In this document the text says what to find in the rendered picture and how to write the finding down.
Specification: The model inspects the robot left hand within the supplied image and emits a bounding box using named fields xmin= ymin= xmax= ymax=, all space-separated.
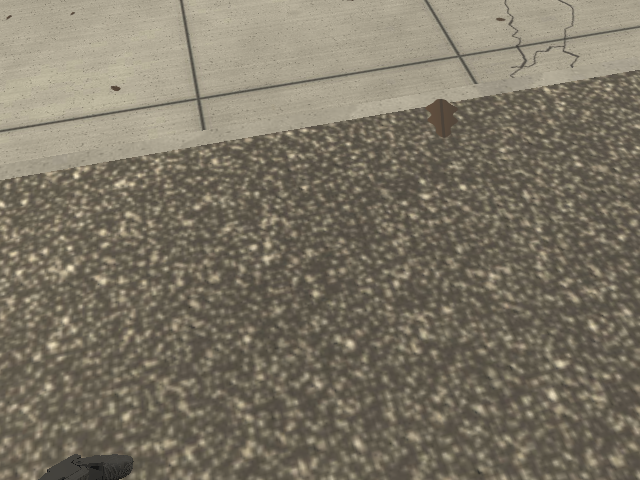
xmin=38 ymin=454 xmax=134 ymax=480

